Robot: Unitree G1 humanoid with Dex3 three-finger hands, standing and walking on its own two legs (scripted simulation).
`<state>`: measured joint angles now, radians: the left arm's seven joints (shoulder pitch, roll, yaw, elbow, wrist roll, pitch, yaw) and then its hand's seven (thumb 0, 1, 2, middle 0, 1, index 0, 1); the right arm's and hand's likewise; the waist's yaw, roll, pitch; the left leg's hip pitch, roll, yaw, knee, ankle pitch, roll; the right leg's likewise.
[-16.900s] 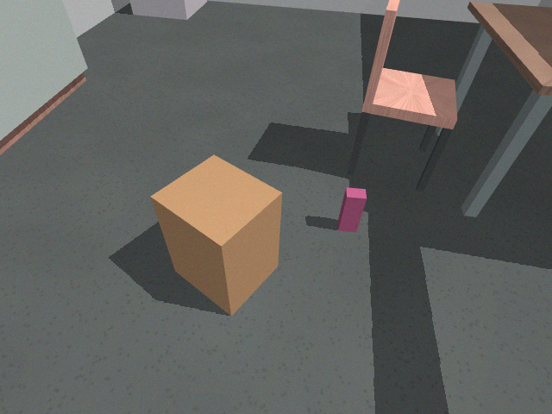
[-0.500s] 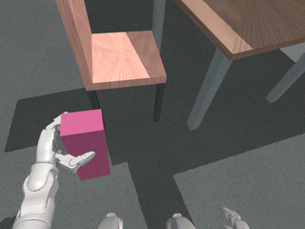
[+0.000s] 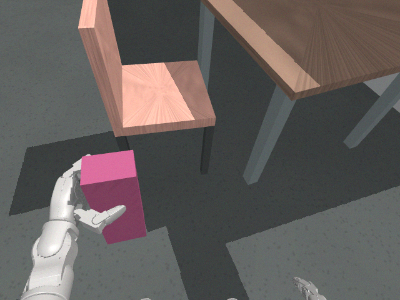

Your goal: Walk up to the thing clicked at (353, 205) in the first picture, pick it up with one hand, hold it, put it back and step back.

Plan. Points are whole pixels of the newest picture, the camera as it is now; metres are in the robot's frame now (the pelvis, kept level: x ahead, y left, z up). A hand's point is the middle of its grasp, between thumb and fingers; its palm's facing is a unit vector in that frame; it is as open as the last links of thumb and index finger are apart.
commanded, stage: lift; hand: left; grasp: from the side
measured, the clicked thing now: (119, 202) +0.34 +0.15 +0.00
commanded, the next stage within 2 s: hold in 0.04 s
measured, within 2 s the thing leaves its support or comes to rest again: neither
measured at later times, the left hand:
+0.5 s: hand (102, 191) +0.33 +0.16 +0.05, palm faces -0.01 -1.00 -0.02, open 10.3 cm
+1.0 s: hand (99, 196) +0.31 +0.16 +0.06, palm faces -0.01 -1.00 -0.03, open 10.3 cm
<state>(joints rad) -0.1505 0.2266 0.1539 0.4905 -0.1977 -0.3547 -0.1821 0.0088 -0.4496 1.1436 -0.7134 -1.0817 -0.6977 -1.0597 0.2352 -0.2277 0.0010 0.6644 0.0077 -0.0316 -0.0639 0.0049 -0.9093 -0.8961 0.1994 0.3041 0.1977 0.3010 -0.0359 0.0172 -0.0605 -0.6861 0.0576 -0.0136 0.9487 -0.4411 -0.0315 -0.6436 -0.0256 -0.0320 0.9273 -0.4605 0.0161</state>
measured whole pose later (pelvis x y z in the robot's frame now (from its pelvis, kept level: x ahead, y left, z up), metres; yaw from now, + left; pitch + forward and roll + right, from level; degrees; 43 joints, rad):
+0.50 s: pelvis +0.00 +0.00 +0.01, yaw +0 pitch +7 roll -1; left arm -0.14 0.21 0.14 0.49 -0.18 -0.35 -0.16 0.01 -0.45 1.14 -0.73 -1.07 -0.71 -1.04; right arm 0.24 -0.22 0.00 0.67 0.01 -0.02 -0.06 0.01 -0.92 -0.90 0.20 0.30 0.20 0.30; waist -0.03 0.02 -0.03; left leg -0.56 0.05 0.00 0.85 -0.41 -0.03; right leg -0.52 -0.03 -0.03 0.84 -0.43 0.02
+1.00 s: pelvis +0.00 +0.00 +0.02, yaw +0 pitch +4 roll -1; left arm -0.12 0.21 0.13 0.49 -0.18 -0.36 -0.17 0.01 -0.45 1.14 -0.72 -1.07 -0.71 -1.05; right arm 0.23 -0.22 0.00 0.68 0.01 -0.03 -0.05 0.01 -0.92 -0.90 0.20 0.30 0.20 0.30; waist -0.03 0.02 -0.02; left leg -0.50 0.05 0.00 0.80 -0.38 -0.03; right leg -0.46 -0.03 -0.03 0.79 -0.40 0.02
